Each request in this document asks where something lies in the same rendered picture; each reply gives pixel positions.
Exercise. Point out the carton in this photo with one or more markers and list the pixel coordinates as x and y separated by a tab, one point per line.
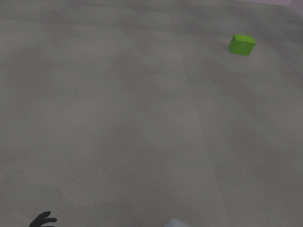
241	44

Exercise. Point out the left robot hand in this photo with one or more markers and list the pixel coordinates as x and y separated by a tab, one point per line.
42	219

